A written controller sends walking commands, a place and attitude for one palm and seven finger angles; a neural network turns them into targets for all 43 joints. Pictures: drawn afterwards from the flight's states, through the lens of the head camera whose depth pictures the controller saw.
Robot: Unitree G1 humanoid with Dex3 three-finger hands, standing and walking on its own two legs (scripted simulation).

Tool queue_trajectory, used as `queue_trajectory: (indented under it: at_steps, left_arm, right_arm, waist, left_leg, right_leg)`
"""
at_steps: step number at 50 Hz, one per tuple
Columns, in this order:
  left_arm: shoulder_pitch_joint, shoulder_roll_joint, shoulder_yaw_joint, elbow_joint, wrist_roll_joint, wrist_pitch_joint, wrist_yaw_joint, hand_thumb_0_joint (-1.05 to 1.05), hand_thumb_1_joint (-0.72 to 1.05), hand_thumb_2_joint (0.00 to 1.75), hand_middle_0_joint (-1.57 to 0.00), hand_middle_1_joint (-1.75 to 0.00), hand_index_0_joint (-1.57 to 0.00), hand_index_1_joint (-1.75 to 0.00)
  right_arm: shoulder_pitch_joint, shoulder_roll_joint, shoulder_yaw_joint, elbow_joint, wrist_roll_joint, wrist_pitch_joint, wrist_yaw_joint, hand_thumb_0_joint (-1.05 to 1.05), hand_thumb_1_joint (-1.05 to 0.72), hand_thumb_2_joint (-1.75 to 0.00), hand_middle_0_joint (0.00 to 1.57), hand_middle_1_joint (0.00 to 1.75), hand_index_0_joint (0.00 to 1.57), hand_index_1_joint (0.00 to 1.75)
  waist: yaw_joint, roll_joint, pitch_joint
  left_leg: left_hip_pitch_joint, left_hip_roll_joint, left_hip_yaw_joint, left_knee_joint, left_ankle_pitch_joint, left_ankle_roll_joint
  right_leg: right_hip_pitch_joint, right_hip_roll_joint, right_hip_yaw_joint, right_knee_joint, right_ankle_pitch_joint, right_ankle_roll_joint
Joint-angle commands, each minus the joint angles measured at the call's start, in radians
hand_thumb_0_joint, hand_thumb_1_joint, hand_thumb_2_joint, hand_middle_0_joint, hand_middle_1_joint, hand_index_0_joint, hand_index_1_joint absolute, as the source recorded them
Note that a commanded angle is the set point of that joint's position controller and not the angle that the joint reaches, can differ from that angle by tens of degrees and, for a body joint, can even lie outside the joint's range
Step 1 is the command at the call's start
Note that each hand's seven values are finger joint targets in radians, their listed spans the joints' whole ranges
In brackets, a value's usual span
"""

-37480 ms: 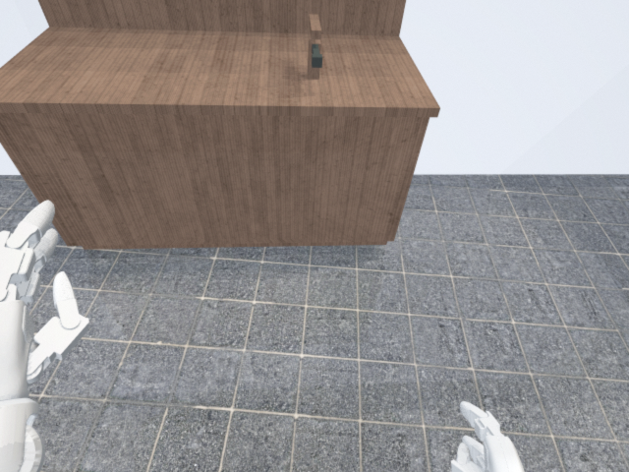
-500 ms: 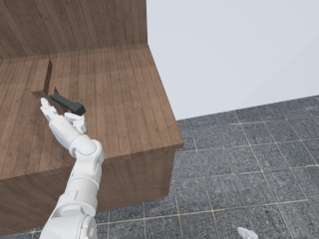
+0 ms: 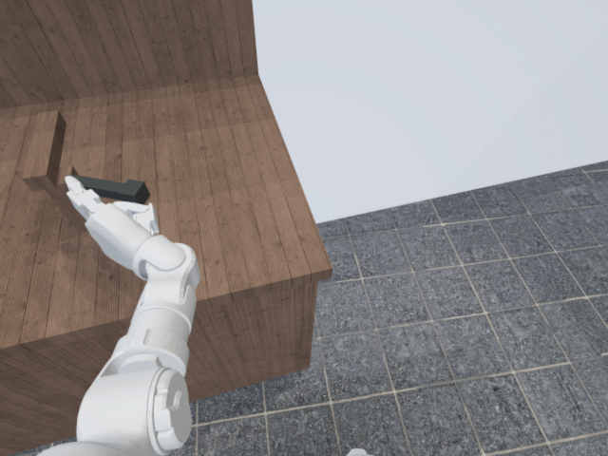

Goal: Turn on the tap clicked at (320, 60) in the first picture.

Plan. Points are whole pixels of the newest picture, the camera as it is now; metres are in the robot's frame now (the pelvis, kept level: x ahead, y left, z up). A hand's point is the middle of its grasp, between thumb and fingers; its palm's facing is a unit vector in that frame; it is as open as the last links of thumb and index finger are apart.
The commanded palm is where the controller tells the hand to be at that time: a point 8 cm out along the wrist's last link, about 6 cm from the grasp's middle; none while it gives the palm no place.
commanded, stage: push the lever round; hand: left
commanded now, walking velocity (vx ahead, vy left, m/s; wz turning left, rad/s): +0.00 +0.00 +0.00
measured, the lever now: (134, 194) +0.46 +0.25 +0.08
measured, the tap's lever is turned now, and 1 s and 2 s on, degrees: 62 83 83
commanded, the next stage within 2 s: lift the hand up off the lever in 0.36 s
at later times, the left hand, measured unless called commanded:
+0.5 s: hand (159, 197) +0.46 +0.21 +0.07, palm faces +0.82 -0.57 -0.10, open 7.6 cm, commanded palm +0.41 +0.23 +0.08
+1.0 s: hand (150, 190) +0.46 +0.22 +0.08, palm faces +0.81 -0.58 -0.09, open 7.8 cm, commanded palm +0.40 +0.24 +0.09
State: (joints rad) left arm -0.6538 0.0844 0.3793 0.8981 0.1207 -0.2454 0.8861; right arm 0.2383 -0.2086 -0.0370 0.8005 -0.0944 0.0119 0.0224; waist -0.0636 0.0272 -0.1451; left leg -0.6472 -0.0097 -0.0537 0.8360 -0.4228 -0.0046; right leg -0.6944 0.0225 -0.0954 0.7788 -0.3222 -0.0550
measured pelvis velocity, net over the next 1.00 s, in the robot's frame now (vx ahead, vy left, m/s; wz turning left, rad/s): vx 0.02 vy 0.01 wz -0.01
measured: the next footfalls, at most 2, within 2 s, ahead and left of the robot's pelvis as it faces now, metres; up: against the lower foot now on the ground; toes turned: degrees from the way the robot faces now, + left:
none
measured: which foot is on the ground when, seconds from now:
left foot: down 0.00-1.00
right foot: down 0.00-1.00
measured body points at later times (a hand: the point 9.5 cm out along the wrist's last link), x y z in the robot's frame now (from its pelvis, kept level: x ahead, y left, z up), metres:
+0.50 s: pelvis +0.00 +0.00 +0.00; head +0.07 +0.00 +0.44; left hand +0.41 +0.24 +0.08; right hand +0.07 -0.26 -0.13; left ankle -0.01 +0.12 -0.70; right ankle +0.03 -0.09 -0.70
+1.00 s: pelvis +0.02 +0.01 +0.01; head +0.07 +0.01 +0.46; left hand +0.41 +0.25 +0.09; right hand +0.07 -0.25 -0.13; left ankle -0.01 +0.12 -0.70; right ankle +0.03 -0.09 -0.70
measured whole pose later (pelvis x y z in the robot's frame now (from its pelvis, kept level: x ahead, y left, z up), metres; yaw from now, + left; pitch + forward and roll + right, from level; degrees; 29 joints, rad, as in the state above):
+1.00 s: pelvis +0.02 +0.01 +0.01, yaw -1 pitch +13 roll -1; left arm -0.67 0.10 0.40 0.89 0.11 -0.21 0.86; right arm 0.28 -0.21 -0.05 0.79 -0.10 0.03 0.04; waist -0.08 0.03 -0.14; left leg -0.58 -0.01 -0.04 0.78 -0.42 0.00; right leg -0.63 0.03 -0.08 0.72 -0.32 -0.05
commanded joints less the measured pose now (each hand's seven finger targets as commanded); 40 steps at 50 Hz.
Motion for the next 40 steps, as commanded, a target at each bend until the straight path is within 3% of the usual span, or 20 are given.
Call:
queue_trajectory:
  at_steps: [1,2,5,6,7,9,11,12,15,16,19,24,25,26,29,31,32,36,38,40]
  left_arm:
    - [-0.422,0.184,-0.008,-0.182,0.043,-0.062,-0.002,0.00,0.90,0.90,-0.15,-0.15,-0.15,-0.15]
    - [-0.451,0.175,-0.024,-0.199,0.042,-0.069,-0.004,0.00,0.90,0.90,-0.15,-0.15,-0.15,-0.15]
    - [-0.444,0.168,-0.030,-0.198,0.042,-0.072,-0.008,0.00,0.90,0.90,-0.15,-0.15,-0.15,-0.15]
    - [-0.430,0.213,0.010,-0.200,0.047,-0.073,-0.003,0.00,0.90,0.90,-0.15,-0.15,-0.15,-0.15]
    - [-0.436,0.176,-0.024,-0.192,0.043,-0.070,-0.009,0.00,0.90,0.90,-0.15,-0.15,-0.15,-0.15]
    - [-0.461,0.196,-0.012,-0.157,0.043,-0.069,-0.010,0.00,0.90,0.90,-0.15,-0.15,-0.15,-0.15]
    - [-0.468,0.240,0.024,-0.162,0.048,-0.075,-0.005,0.00,0.90,0.90,-0.15,-0.15,-0.15,-0.15]
    - [-0.485,0.199,-0.015,-0.159,0.048,-0.077,-0.009,0.00,0.90,0.90,-0.15,-0.15,-0.15,-0.15]
    - [-0.517,0.202,-0.019,-0.140,0.054,-0.085,-0.006,0.00,0.90,0.90,-0.15,-0.15,-0.15,-0.15]
    - [-0.504,0.241,0.023,-0.105,0.058,-0.081,0.000,0.00,0.90,0.90,-0.15,-0.15,-0.15,-0.15]
    - [-0.552,0.222,-0.002,-0.107,0.056,-0.089,-0.002,0.00,0.90,0.90,-0.15,-0.15,-0.15,-0.15]
    - [-0.544,0.282,0.049,-0.061,0.059,-0.083,0.002,0.00,0.90,0.90,-0.15,-0.15,-0.15,-0.15]
    - [-0.552,0.268,0.038,-0.072,0.056,-0.080,0.000,0.00,0.90,0.90,-0.15,-0.15,-0.15,-0.15]
    - [-0.548,0.302,0.069,-0.066,0.060,-0.078,0.003,0.00,0.90,0.90,-0.15,-0.15,-0.15,-0.15]
    - [-0.540,0.279,0.045,-0.080,0.057,-0.072,-0.004,0.00,0.90,0.90,-0.15,-0.15,-0.15,-0.15]
    - [-0.513,0.302,0.074,-0.093,0.057,-0.069,-0.004,0.00,0.90,0.90,-0.15,-0.15,-0.15,-0.15]
    - [-0.521,0.262,0.035,-0.105,0.053,-0.067,-0.008,0.00,0.90,0.90,-0.15,-0.15,-0.15,-0.15]
    - [-0.477,0.255,0.039,-0.146,0.049,-0.064,-0.011,0.00,0.90,0.90,-0.15,-0.15,-0.15,-0.15]
    - [-0.479,0.196,-0.007,-0.161,0.042,-0.058,-0.017,0.00,0.90,0.90,-0.15,-0.15,-0.15,-0.15]
    - [-0.453,0.197,-0.004,-0.164,0.035,-0.048,-0.021,0.00,0.90,0.90,-0.15,-0.15,-0.15,-0.15]
  right_arm:
    - [0.008,-0.134,-0.048,-0.088,-0.004,-0.031,-0.008,0.00,-0.90,-0.90,0.20,0.30,0.20,0.30]
    - [0.016,-0.132,-0.045,-0.094,-0.003,-0.029,-0.006,0.00,-0.90,-0.90,0.20,0.30,0.20,0.30]
    - [0.019,-0.130,-0.048,-0.096,-0.004,-0.029,-0.003,0.00,-0.90,-0.90,0.20,0.30,0.20,0.30]
    - [0.019,-0.135,-0.052,-0.087,-0.004,-0.027,-0.006,0.00,-0.90,-0.90,0.20,0.30,0.20,0.30]
    - [0.021,-0.129,-0.047,-0.093,-0.003,-0.024,-0.004,0.00,-0.90,-0.90,0.20,0.30,0.20,0.30]
    - [0.023,-0.132,-0.047,-0.092,-0.001,-0.026,-0.006,0.00,-0.90,-0.90,0.20,0.30,0.20,0.30]
    - [0.022,-0.138,-0.049,-0.085,-0.001,-0.025,-0.010,0.00,-0.90,-0.90,0.20,0.30,0.20,0.30]
    - [0.021,-0.132,-0.045,-0.092,0.000,-0.024,-0.007,0.00,-0.90,-0.90,0.20,0.30,0.20,0.30]
    - [0.028,-0.133,-0.046,-0.087,-0.003,-0.027,-0.006,0.00,-0.90,-0.90,0.20,0.30,0.20,0.30]
    - [0.032,-0.139,-0.047,-0.077,-0.006,-0.025,-0.008,0.00,-0.90,-0.90,0.20,0.30,0.20,0.30]
    - [0.042,-0.137,-0.045,-0.083,-0.006,-0.024,-0.005,0.00,-0.90,-0.90,0.20,0.30,0.20,0.30]
    - [0.062,-0.143,-0.046,-0.085,-0.007,-0.016,-0.002,0.00,-0.90,-0.90,0.20,0.30,0.20,0.30]
    - [0.062,-0.143,-0.046,-0.088,-0.007,-0.014,0.000,0.00,-0.90,-0.90,0.20,0.30,0.20,0.30]
    - [0.066,-0.146,-0.048,-0.081,-0.008,-0.011,-0.002,0.00,-0.90,-0.90,0.20,0.30,0.20,0.30]
    - [0.076,-0.144,-0.047,-0.093,-0.007,-0.008,0.002,0.00,-0.90,-0.90,0.20,0.30,0.20,0.30]
    - [0.084,-0.147,-0.051,-0.089,-0.008,-0.005,0.003,0.00,-0.90,-0.90,0.20,0.30,0.20,0.30]
    - [0.084,-0.144,-0.047,-0.095,-0.006,-0.005,0.006,0.00,-0.90,-0.90,0.20,0.30,0.20,0.30]
    - [0.090,-0.148,-0.055,-0.094,-0.008,-0.004,0.012,0.00,-0.90,-0.90,0.20,0.30,0.20,0.30]
    - [0.089,-0.145,-0.056,-0.095,-0.008,-0.010,0.017,0.00,-0.90,-0.90,0.20,0.30,0.20,0.30]
    - [0.085,-0.146,-0.057,-0.097,-0.006,-0.012,0.017,0.00,-0.90,-0.90,0.20,0.30,0.20,0.30]
  waist:
    - [-0.016,-0.014,-0.316]
    - [-0.027,-0.025,-0.333]
    - [-0.024,-0.014,-0.344]
    - [-0.013,0.008,-0.350]
    - [-0.027,-0.006,-0.350]
    - [-0.039,-0.053,-0.313]
    - [-0.026,-0.021,-0.307]
    - [-0.041,-0.016,-0.309]
    - [-0.047,-0.015,-0.326]
    - [-0.040,-0.010,-0.305]
    - [-0.056,-0.030,-0.333]
    - [-0.046,-0.029,-0.353]
    - [-0.050,-0.013,-0.358]
    - [-0.041,-0.005,-0.365]
    - [-0.047,-0.014,-0.376]
    - [-0.030,0.014,-0.379]
    - [-0.042,0.014,-0.370]
    - [-0.027,0.017,-0.374]
    - [-0.038,0.003,-0.358]
    - [-0.032,-0.003,-0.337]
  left_leg:
    - [0.048,-0.014,0.022,-0.096,0.239,0.010]
    - [0.053,-0.015,0.021,-0.098,0.253,0.010]
    - [0.055,-0.017,0.030,-0.093,0.267,0.012]
    - [0.057,-0.016,0.027,-0.091,0.267,0.009]
    - [0.055,-0.016,0.032,-0.090,0.271,0.014]
    - [0.020,-0.016,0.031,-0.094,0.220,0.020]
    - [0.023,-0.017,0.028,-0.099,0.207,0.020]
    - [0.031,-0.017,0.032,-0.101,0.203,0.022]
    - [0.030,-0.016,0.029,-0.094,0.200,0.022]
    - [0.022,-0.017,0.027,-0.096,0.192,0.022]
    - [0.023,-0.018,0.027,-0.090,0.205,0.025]
    - [0.004,-0.019,0.028,-0.085,0.222,0.025]
    - [0.012,-0.019,0.033,-0.085,0.230,0.025]
    - [0.018,-0.019,0.027,-0.085,0.235,0.023]
    - [0.029,-0.017,0.032,-0.093,0.262,0.023]
    - [0.052,-0.015,0.026,-0.099,0.291,0.017]
    - [0.062,-0.014,0.028,-0.105,0.300,0.016]
    - [0.096,-0.009,0.020,-0.112,0.350,0.005]
    - [0.110,-0.008,0.022,-0.115,0.357,0.005]
    - [0.106,-0.009,0.026,-0.122,0.354,0.006]
  right_leg:
    - [0.291,-0.023,0.065,-0.108,0.191,0.028]
    - [0.303,-0.026,0.062,-0.101,0.206,0.029]
    - [0.322,-0.028,0.068,-0.103,0.239,0.030]
    - [0.314,-0.025,0.069,-0.100,0.234,0.027]
    - [0.320,-0.028,0.069,-0.099,0.247,0.032]
    - [0.313,-0.032,0.075,-0.115,0.202,0.038]
    - [0.307,-0.029,0.081,-0.119,0.184,0.034]
    - [0.299,-0.030,0.077,-0.119,0.177,0.036]
    - [0.288,-0.028,0.076,-0.112,0.172,0.036]
    - [0.278,-0.026,0.074,-0.116,0.163,0.035]
    - [0.284,-0.027,0.074,-0.106,0.182,0.038]
    - [0.302,-0.026,0.075,-0.097,0.210,0.039]
    - [0.305,-0.026,0.076,-0.099,0.222,0.040]
    - [0.304,-0.023,0.074,-0.095,0.220,0.037]
    - [0.324,-0.020,0.072,-0.096,0.252,0.039]
    - [0.329,-0.015,0.066,-0.093,0.267,0.033]
    - [0.322,-0.014,0.062,-0.094,0.270,0.033]
    - [0.333,-0.005,0.052,-0.094,0.294,0.026]
    - [0.323,-0.003,0.046,-0.100,0.291,0.027]
    - [0.334,-0.003,0.047,-0.110,0.294,0.027]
